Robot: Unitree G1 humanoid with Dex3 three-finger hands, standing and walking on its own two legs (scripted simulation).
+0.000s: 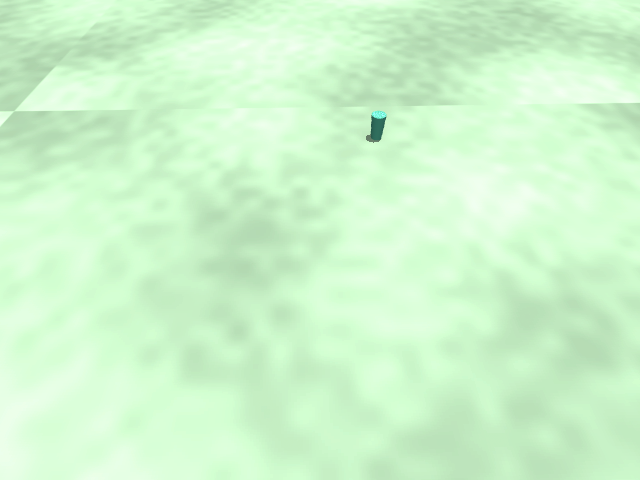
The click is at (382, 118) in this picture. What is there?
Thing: tapered cup
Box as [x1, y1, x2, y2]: [371, 111, 385, 139]
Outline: 374,111 371,116 371,138 379,139 382,133 385,113 382,111
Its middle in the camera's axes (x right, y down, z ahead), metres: +0.31 -0.62 +2.11
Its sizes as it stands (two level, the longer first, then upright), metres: 0.080 0.080 0.143
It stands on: the floor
